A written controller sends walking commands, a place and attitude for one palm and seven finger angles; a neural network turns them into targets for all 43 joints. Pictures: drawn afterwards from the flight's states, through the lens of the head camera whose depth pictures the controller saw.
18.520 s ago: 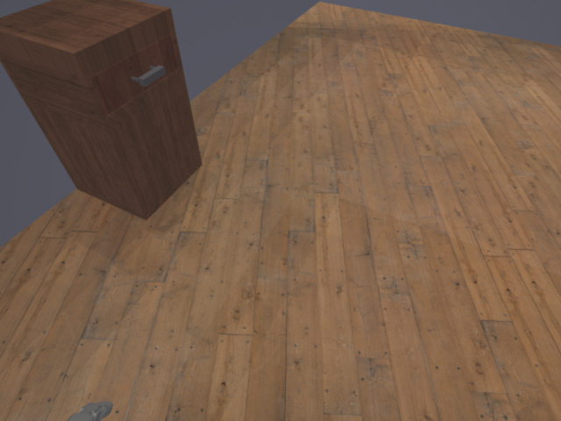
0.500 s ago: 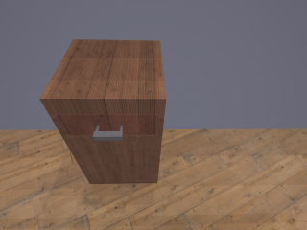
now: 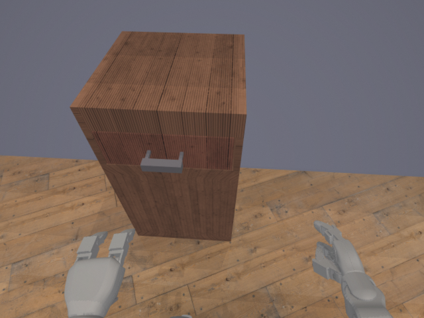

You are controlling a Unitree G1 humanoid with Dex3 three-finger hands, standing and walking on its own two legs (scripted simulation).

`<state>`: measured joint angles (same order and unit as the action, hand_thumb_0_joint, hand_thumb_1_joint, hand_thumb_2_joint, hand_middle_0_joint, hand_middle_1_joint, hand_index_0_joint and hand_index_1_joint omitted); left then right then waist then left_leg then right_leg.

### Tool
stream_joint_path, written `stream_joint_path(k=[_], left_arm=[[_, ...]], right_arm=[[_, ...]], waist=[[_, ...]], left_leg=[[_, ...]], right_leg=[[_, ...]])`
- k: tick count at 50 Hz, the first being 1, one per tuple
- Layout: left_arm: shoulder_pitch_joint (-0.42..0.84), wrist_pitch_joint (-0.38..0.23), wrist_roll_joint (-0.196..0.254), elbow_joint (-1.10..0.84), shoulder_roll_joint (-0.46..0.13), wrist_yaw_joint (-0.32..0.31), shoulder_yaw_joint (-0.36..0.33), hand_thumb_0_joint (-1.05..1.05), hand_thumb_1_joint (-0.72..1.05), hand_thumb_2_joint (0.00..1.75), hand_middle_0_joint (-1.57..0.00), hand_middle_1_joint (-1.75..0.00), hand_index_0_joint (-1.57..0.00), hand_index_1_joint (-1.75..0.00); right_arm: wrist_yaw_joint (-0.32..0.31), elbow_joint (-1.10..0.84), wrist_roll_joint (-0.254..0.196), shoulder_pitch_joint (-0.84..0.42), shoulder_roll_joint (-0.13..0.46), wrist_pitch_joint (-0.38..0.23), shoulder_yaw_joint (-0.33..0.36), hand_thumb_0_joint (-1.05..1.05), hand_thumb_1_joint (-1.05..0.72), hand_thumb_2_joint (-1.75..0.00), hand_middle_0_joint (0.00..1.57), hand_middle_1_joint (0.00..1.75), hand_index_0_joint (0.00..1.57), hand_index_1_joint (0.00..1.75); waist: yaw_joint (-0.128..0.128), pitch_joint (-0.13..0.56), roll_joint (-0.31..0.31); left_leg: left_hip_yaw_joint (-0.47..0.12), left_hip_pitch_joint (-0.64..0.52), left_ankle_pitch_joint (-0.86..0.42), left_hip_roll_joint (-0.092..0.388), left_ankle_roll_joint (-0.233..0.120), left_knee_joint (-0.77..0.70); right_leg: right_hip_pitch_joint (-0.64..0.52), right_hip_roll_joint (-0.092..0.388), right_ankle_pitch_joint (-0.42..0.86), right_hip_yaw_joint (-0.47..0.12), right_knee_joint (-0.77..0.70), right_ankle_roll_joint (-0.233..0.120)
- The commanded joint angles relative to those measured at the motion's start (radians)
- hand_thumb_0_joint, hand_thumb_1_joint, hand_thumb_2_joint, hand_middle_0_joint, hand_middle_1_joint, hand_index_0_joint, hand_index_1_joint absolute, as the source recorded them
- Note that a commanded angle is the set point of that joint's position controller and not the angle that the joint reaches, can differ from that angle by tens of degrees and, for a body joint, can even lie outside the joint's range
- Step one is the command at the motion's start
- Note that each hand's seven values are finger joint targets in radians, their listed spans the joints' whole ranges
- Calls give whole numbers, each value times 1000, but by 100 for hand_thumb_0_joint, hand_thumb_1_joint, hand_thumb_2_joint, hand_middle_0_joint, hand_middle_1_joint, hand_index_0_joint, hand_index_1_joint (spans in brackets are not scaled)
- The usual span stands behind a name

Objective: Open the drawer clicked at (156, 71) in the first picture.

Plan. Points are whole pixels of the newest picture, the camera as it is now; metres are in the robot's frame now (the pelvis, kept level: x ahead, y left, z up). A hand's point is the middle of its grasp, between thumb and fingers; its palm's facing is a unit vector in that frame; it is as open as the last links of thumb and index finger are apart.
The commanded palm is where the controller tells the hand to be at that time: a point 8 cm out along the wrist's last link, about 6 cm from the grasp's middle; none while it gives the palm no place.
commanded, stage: raise the hand with hooked fingers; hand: left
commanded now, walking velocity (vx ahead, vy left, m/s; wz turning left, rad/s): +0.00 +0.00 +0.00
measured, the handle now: (163, 159) +0.53 +0.23 -0.09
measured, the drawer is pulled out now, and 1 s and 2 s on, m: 0.00 0.00 0.00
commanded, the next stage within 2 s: move the hooked fingers above the handle in 1.42 s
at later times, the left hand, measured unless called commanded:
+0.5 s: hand (116, 221) +0.26 +0.22 +0.05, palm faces +0.02 -0.09 -1.00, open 11.8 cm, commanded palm +0.24 +0.23 +0.11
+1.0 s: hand (104, 171) +0.32 +0.25 +0.12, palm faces +0.05 -0.08 -1.00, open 13.8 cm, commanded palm +0.29 +0.25 +0.18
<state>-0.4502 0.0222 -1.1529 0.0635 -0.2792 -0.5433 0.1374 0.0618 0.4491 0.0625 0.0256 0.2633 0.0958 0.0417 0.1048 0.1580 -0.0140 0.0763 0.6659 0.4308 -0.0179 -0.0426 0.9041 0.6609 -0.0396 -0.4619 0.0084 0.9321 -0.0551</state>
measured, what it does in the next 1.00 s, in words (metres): stands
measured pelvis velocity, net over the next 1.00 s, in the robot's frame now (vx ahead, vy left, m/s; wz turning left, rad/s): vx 0.02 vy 0.00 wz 0.03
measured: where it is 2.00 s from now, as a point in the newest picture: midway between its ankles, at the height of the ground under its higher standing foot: outside the picture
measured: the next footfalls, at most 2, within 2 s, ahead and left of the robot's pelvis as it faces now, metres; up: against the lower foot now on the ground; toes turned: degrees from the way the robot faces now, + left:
none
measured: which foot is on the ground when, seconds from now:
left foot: down 0.00-1.00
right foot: down 0.00-1.00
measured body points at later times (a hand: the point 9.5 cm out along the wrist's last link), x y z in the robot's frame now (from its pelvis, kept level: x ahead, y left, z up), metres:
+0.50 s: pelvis +0.02 -0.02 +0.03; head +0.05 -0.05 +0.48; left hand +0.25 +0.22 +0.10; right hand +0.18 -0.27 -0.09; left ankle +0.01 +0.09 -0.69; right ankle +0.00 -0.09 -0.69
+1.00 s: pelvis +0.02 +0.00 +0.05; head +0.03 -0.03 +0.49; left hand +0.31 +0.25 +0.17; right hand +0.24 -0.19 -0.05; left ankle +0.01 +0.09 -0.69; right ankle +0.00 -0.09 -0.69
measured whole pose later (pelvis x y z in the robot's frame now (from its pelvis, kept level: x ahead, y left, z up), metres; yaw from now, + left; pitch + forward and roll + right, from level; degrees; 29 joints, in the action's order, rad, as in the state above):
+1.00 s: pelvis +0.02 +0.00 +0.05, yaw +2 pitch +3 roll +1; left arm 0.08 0.12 -0.96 0.11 -0.43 -0.13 0.11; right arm -0.02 0.59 -0.01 0.09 0.22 0.13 -0.02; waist 0.08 0.05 0.07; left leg 0.03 0.28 0.28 -0.04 -0.04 0.52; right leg 0.27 -0.03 -0.32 0.03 0.54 -0.05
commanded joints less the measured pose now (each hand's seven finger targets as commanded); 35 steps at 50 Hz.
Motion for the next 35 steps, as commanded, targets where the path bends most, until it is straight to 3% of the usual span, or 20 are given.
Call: stream_joint_path(k=[1, 3, 4, 8, 11, 13, 14, 17, 18, 19, 22, 25, 26, 29, 32, 34, 35], left_arm=[[371, 25, 35, -316, -172, -52, -98, 0, 32, 65, -24, -68, -24, -68], [370, 45, 70, -280, -158, 3, -61, 0, 27, 63, -25, -70, -25, -70], [368, 61, 90, -247, -150, 35, -56, 0, 25, 62, -25, -72, -25, -72], [303, 87, 129, -147, -195, 158, -76, 0, 15, 58, -25, -78, -25, -78], [266, 55, 138, -125, -238, 204, -135, 0, 8, 55, -26, -82, -26, -82], [247, 19, 142, -133, -257, 211, -174, 0, 4, 53, -26, -86, -26, -86], [257, 3, 141, -134, -286, 204, -211, 0, 1, 52, -26, -87, -26, -87], [289, -38, 142, -199, -277, 172, -225, 0, -6, 49, -27, -92, -27, -92], [292, -46, 144, -205, -281, 158, -236, 0, -8, 48, -27, -93, -27, -93], [303, -45, 145, -205, -294, 143, -253, 0, -10, 47, -27, -94, -27, -94], [346, -36, 157, -200, -270, 122, -223, 0, -17, 44, -28, -99, -28, -99], [405, -7, 163, -198, -278, 125, -212, 0, -24, 41, -28, -103, -28, -103], [413, 0, 168, -206, -276, 134, -202, 0, -27, 40, -28, -105, -28, -105], [465, 32, 180, -198, -280, 172, -182, 0, -34, 37, -29, -110, -29, -110], [494, 52, 176, -196, -291, 207, -172, 0, -41, 34, -29, -114, -29, -114], [532, 66, 174, -189, -314, 231, -187, 0, -45, 32, -30, -117, -30, -117], [550, 70, 170, -186, -302, 241, -172, 0, -48, 31, -30, -118, -30, -118]], right_arm=[[-36, -98, 0, -61, 74, -21, 9, 0, -90, -90, 20, 30, 20, 30], [-50, -89, -7, -67, 65, -20, -5, 0, -90, -90, 20, 30, 20, 30], [-59, -78, -11, -68, 60, -16, -11, 0, -90, -90, 20, 30, 20, 30], [-83, -60, -29, -67, 47, -22, -36, 0, -90, -90, 20, 30, 20, 30], [-88, -45, -27, -53, 46, -35, -43, 0, -90, -90, 20, 30, 20, 30], [-87, -40, -24, -45, 46, -45, -39, 0, -90, -90, 20, 30, 20, 30], [-86, -29, -21, -45, 52, -46, -34, 0, -90, -90, 20, 30, 20, 30], [-81, -22, -19, -34, 53, -55, -13, 0, -90, -90, 20, 30, 20, 30], [-78, -17, -18, -28, 57, -58, -5, 0, -90, -90, 20, 30, 20, 30], [-77, -17, -19, -31, 59, -58, -1, 0, -90, -90, 20, 30, 20, 30], [-75, -3, -29, -23, 71, -60, 17, 0, -90, -90, 20, 30, 20, 30], [-76, 4, -38, -21, 81, -56, 26, 0, -90, -90, 20, 30, 20, 30], [-78, 2, -43, -26, 83, -56, 28, 0, -90, -90, 20, 30, 20, 30], [-84, 4, -54, -36, 87, -49, 25, 0, -90, -90, 20, 30, 20, 30], [-89, 4, -60, -40, 83, -44, 19, 0, -90, -90, 20, 30, 20, 30], [-89, -1, -64, -42, 84, -36, 13, 0, -90, -90, 20, 30, 20, 30], [-88, -1, -65, -45, 80, -34, 10, 0, -90, -90, 20, 30, 20, 30]], waist=[[-91, 180, 133], [-97, 144, 110], [-100, 130, 68], [-65, 61, -61], [-34, 55, -43], [-18, 78, -54], [-17, 87, -53], [-15, 145, 0], [-19, 163, -8], [-21, 168, -28], [-39, 155, 2], [-46, 173, -34], [-41, 174, -8], [-45, 161, -16], [-33, 136, 14], [-30, 131, -7], [-30, 114, 14]], left_leg=[[-149, -305, -229, -10, 4, -68], [-122, -290, -222, -20, -4, -104], [-115, -269, -215, -24, -7, -123], [-84, -208, -214, -34, -6, -210], [-75, -203, -242, -36, 0, -252], [-78, -195, -271, -38, 1, -266], [-79, -191, -278, -38, 2, -271], [-77, -216, -306, -42, 1, -272], [-76, -222, -318, -43, 0, -269], [-78, -211, -316, -46, 1, -268], [-68, -233, -310, -46, -2, -272], [-66, -253, -325, -45, -6, -282], [-63, -271, -332, -45, -6, -292], [-61, -309, -352, -41, -9, -315], [-56, -357, -386, -35, -8, -344], [-60, -370, -402, -33, -8, -360], [-58, -384, -412, -32, -8, -367]], right_leg=[[47, -2, 171, -143, -184, -21], [-34, -1, 207, -121, -229, -14], [-86, -3, 222, -123, -254, -9], [-264, 17, 290, -163, -349, 12], [-347, 31, 352, -180, -369, 16], [-408, 44, 462, -193, -364, 24], [-428, 46, 484, -199, -362, 23], [-450, 57, 567, -197, -347, 24], [-457, 58, 604, -195, -341, 25], [-462, 58, 601, -191, -336, 26], [-424, 55, 569, -173, -345, 26], [-432, 52, 560, -158, -350, 29], [-436, 52, 561, -156, -357, 28], [-437, 43, 535, -134, -376, 26], [-439, 39, 531, -109, -394, 23], [-451, 32, 510, -101, -403, 19], [-444, 32, 514, -94, -406, 18]])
